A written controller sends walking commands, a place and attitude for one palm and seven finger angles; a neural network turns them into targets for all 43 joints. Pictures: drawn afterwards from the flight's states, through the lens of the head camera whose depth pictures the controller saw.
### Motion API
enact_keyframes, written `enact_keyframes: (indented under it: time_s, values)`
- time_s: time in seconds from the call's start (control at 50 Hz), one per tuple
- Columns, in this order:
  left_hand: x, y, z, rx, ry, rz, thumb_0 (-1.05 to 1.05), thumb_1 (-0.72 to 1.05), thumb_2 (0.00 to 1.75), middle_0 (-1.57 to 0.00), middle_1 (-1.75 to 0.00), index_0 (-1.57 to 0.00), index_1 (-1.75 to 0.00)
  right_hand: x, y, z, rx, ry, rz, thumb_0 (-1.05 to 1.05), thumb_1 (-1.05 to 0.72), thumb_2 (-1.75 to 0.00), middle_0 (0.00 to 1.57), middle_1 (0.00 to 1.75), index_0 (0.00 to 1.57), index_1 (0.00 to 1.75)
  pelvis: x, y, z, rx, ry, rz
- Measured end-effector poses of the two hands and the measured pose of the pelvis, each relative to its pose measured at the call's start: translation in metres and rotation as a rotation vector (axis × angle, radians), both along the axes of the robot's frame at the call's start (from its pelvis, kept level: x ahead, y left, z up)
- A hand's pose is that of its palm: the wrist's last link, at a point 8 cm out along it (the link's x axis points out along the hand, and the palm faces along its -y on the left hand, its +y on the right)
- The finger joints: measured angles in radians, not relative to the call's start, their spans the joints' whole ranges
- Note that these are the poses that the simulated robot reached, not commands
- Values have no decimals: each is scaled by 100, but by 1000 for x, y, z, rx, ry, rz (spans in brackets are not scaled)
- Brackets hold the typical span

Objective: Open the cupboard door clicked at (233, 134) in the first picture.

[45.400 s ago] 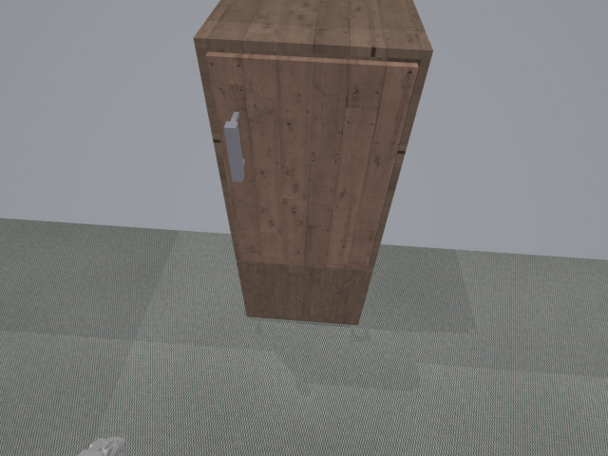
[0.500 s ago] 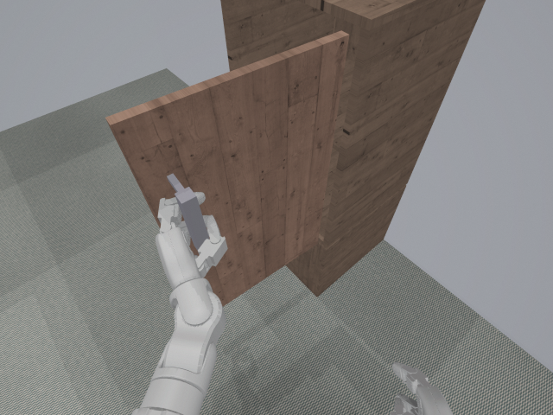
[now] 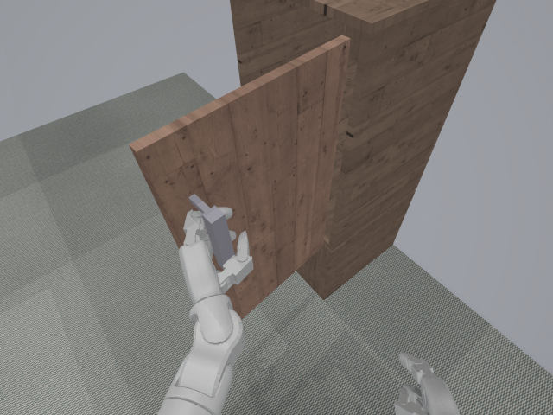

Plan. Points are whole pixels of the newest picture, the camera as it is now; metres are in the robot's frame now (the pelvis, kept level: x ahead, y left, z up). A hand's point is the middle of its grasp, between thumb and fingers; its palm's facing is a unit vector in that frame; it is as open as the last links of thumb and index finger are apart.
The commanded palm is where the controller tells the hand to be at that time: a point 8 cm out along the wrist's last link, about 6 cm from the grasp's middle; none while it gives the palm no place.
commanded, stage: open thumb and fingers to let go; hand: left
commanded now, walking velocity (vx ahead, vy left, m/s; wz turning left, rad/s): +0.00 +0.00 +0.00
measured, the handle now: (212, 233) +0.36 +0.11 +0.07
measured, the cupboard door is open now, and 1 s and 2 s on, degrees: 96 98 98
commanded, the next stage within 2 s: slide the hand sideways off the handle in 0.60 s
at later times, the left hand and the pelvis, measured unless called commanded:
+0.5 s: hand (239, 255) +0.33 +0.07 +0.06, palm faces +0.34 -0.94 -0.02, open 14.6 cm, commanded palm +0.28 +0.11 +0.06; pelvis -0.02 +0.03 -0.01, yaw -1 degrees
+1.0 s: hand (235, 277) +0.29 +0.07 +0.07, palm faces -0.12 -0.99 +0.05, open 16.2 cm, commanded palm +0.27 +0.12 +0.06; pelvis -0.03 +0.04 +0.00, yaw -1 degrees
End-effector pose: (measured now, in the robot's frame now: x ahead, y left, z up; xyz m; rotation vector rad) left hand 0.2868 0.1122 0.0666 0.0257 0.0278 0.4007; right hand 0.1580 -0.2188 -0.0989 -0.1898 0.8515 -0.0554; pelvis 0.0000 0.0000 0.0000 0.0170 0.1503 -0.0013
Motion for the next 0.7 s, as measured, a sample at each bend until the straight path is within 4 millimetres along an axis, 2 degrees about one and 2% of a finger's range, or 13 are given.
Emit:
enact_keyframes:
  time_s: [0.12, 0.26, 0.34, 0.54, 0.7]
  values:
    - [0, 2, 0, -2, -5, -18, 1, 24, 62, -35, -128, -37, -128, -1, 10, -1, 13, -2, 7, 1, -90, -90, 20, 29, 20, 30, -3, 5, -1, -2, 0, -1]
    - [1, 4, -1, -7, -12, -32, 1, -18, 44, -33, -123, -34, -123, -14, 16, -4, 6, 20, -5, 1, -90, -90, 20, 29, 20, 30, -7, 13, -2, -9, 0, -7]
    - [1, 4, -1, -3, -15, -41, 0, -34, 37, -32, -117, -32, -117, -22, 19, -5, 3, 28, -12, 1, -90, -90, 20, 29, 20, 30, -10, 18, -4, -13, -1, -11]
    - [2, 1, -1, -1, -12, -67, -1, -48, 31, -26, -81, -26, -81, -34, 27, -8, 4, 36, -21, 2, -90, -90, 20, 29, 20, 30, -17, 27, -6, -20, -3, -19]
    - [1, 4, -1, -6, -7, -68, -1, -50, 30, -38, -61, -36, -66, -33, 34, -7, 7, 26, -2, 2, -90, -90, 20, 29, 20, 30, -22, 31, -7, -22, -7, -16]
